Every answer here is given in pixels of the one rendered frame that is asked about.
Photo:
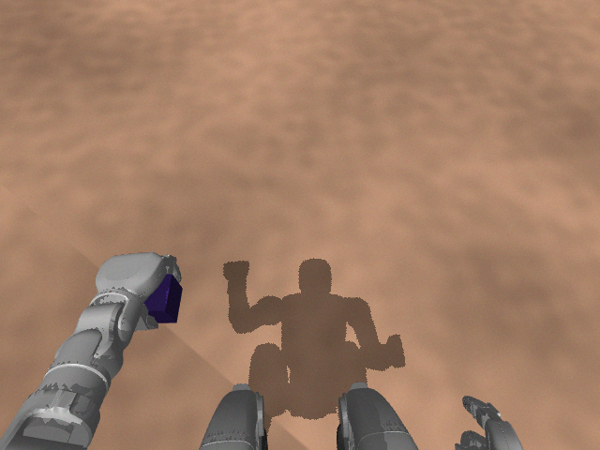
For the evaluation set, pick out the cube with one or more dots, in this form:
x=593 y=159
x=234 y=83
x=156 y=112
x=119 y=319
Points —
x=164 y=302

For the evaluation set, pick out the left robot arm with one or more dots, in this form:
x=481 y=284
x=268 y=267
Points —
x=63 y=414

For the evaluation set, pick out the left robot hand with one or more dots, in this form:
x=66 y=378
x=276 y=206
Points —
x=139 y=274

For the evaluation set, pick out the right robot hand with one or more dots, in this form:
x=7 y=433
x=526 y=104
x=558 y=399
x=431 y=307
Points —
x=500 y=435

